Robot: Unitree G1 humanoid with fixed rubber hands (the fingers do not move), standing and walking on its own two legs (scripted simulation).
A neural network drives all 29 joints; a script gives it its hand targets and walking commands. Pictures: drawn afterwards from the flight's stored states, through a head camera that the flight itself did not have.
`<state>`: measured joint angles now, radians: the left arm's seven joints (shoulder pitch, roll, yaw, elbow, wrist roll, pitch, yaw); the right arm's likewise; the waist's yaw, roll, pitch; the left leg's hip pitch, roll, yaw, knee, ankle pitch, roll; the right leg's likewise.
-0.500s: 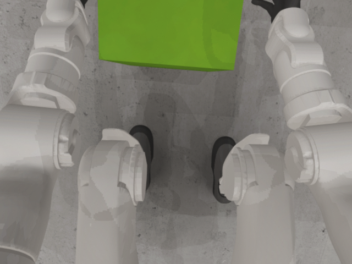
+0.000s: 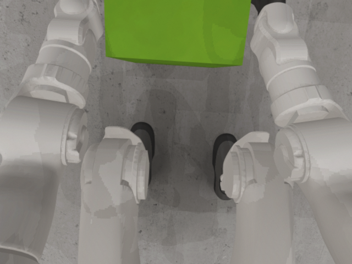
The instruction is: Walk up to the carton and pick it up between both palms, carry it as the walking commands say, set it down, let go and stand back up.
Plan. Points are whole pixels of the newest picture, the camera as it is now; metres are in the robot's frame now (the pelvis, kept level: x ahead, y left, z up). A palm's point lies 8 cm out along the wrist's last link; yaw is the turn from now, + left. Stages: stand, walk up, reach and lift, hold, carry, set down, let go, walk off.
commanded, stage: reach and lift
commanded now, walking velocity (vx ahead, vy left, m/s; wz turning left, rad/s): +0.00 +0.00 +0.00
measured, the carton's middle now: (177, 10) +0.53 +0.05 -0.25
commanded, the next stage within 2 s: none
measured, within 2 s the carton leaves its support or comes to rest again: leaves its support in 0.42 s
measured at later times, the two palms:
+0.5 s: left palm out of the picture +0.54 +0.19 -0.17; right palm out of the picture +0.54 -0.11 -0.17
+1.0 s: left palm out of the picture +0.54 +0.19 -0.10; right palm out of the picture +0.55 -0.10 -0.10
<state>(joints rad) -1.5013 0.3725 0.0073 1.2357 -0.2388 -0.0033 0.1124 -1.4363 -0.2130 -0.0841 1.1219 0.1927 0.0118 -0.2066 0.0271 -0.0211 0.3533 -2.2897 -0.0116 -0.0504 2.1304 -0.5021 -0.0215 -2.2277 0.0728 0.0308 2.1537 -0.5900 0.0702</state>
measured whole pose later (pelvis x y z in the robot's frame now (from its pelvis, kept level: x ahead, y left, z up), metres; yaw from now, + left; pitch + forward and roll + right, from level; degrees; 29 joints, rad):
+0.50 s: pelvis +0.01 +0.00 -0.01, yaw -1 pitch +38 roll -2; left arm -1.40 0.30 0.20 1.04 -0.04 0.17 0.06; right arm -1.37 -0.15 -0.28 0.97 0.03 0.17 -0.16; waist 0.04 -0.04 0.29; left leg -2.31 -0.01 -0.06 2.19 -0.54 -0.03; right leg -2.26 0.12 0.04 2.21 -0.61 0.08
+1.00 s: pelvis +0.01 +0.00 +0.02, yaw +0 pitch +43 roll -3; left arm -1.33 0.20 0.35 0.86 0.14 0.29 0.04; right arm -1.26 -0.06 -0.43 0.77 -0.09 0.27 -0.13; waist 0.03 -0.03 0.09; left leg -2.31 -0.06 -0.08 2.06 -0.51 -0.05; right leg -2.25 0.12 0.05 2.08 -0.59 0.09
